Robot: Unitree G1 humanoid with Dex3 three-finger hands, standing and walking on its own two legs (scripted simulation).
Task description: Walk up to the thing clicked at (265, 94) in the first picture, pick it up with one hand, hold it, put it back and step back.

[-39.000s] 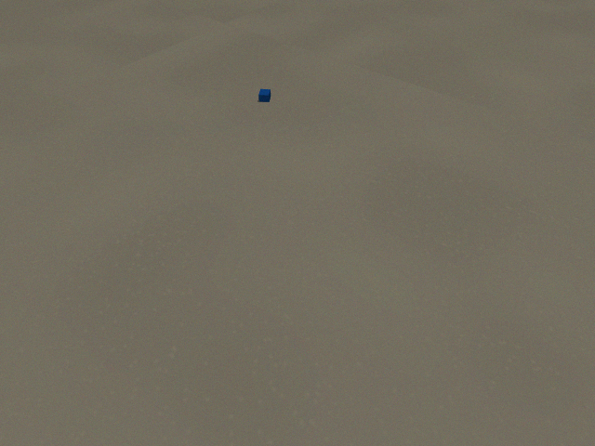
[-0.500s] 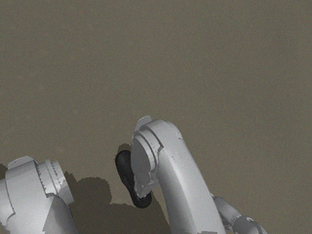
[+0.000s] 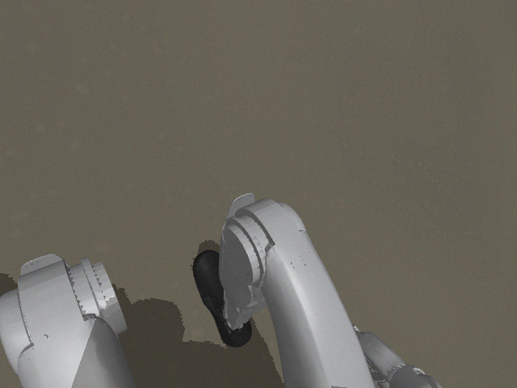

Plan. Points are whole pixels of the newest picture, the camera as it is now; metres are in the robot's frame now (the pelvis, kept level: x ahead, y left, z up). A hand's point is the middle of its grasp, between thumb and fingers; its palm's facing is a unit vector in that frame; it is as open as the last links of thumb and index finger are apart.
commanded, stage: withdraw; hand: left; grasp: from above
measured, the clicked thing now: out of the picture +0.46 +0.34 -0.28
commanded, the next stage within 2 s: home in 0.76 s
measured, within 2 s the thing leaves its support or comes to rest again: rests again in 0.18 s
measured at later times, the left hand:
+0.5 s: hand out of the picture +0.43 +0.35 -0.08, palm faces -0.52 -0.17 -0.84, open 12.5 cm
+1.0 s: hand out of the picture +0.48 +0.36 -0.12, palm faces -0.28 -0.08 -0.96, open 12.1 cm
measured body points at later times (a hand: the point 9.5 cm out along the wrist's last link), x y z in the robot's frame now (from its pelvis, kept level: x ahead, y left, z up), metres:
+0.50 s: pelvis +0.00 -0.01 +0.06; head +0.23 +0.08 +0.44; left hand +0.45 +0.35 -0.04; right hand +0.10 -0.27 -0.05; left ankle +0.06 +0.12 -0.27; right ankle +0.13 -0.11 -0.27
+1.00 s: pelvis +0.00 +0.00 +0.02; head +0.24 +0.11 +0.39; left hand +0.49 +0.36 -0.06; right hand +0.07 -0.26 -0.07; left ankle +0.06 +0.12 -0.27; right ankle +0.13 -0.11 -0.27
